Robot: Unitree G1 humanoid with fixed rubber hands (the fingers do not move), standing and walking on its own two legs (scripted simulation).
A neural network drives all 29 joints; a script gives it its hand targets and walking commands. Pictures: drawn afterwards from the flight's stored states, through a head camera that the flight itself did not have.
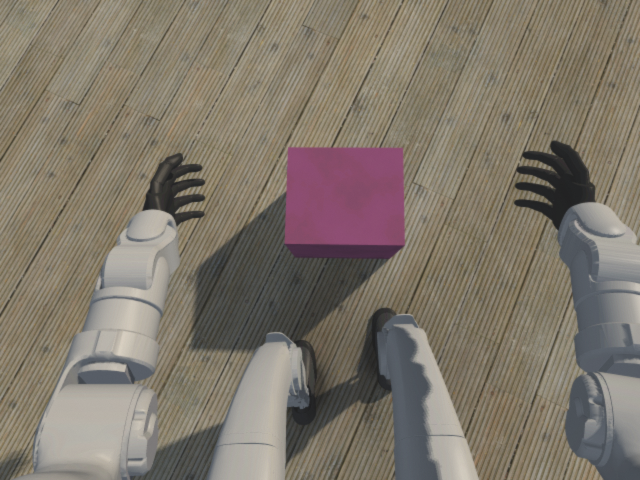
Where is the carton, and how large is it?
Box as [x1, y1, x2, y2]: [285, 147, 404, 258]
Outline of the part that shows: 288,147 285,244 295,257 389,258 404,245 402,148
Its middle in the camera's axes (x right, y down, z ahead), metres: +0.05 -0.08 +0.96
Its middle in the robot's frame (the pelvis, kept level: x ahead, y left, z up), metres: +0.53 -0.05 -0.56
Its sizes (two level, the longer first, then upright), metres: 0.257 0.220 0.235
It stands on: the floor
